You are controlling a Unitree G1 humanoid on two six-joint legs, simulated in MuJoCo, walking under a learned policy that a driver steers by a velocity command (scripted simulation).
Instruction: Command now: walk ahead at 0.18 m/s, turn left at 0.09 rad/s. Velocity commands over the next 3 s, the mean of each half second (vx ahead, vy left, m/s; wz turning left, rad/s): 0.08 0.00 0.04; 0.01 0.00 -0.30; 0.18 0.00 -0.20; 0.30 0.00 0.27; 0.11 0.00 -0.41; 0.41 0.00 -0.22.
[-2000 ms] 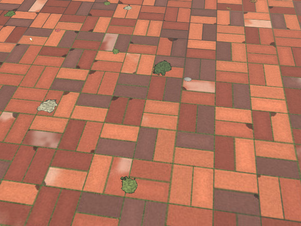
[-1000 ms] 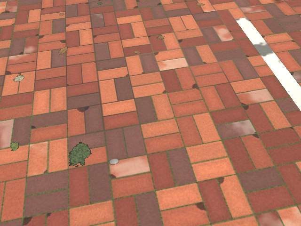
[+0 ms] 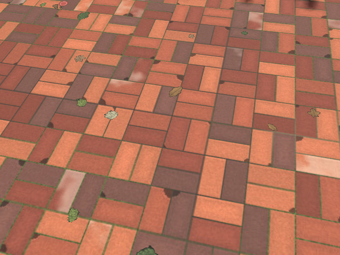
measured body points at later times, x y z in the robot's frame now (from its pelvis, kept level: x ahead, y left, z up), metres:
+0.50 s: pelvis +0.08 +0.02 +0.00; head +0.09 +0.02 +0.45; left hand +0.19 +0.28 -0.13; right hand +0.21 -0.24 -0.12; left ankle +0.09 +0.15 -0.74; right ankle +0.06 -0.09 -0.74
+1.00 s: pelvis +0.05 -0.02 -0.02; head +0.08 -0.05 +0.43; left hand +0.21 +0.25 -0.12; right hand +0.13 -0.33 -0.15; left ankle +0.08 +0.15 -0.72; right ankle +0.04 -0.10 -0.74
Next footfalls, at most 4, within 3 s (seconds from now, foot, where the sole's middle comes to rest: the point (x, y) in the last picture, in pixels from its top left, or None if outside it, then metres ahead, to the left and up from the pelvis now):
0.20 left None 0.13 0.15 -0.78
1.68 left None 0.34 0.09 -0.78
2.18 right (213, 238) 0.52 -0.10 -0.77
2.54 left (154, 219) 0.59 0.12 -0.78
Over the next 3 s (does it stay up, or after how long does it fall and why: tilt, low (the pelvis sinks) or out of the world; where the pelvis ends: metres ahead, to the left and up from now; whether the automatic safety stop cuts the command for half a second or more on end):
stays up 0.65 -0.07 -0.01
